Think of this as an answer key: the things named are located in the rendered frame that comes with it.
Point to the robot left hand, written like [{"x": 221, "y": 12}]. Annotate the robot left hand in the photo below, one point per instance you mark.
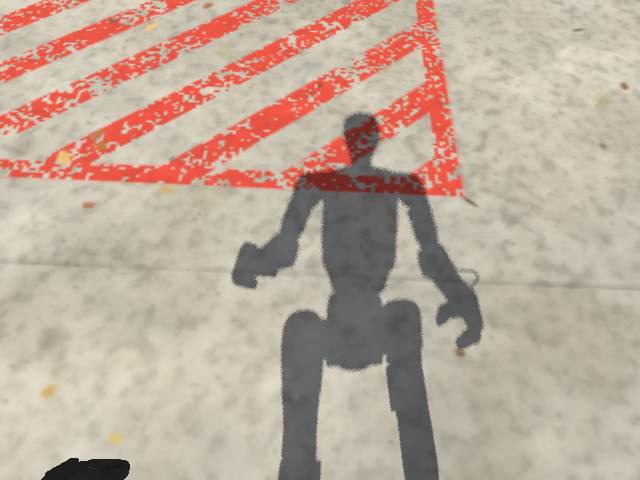
[{"x": 94, "y": 469}]

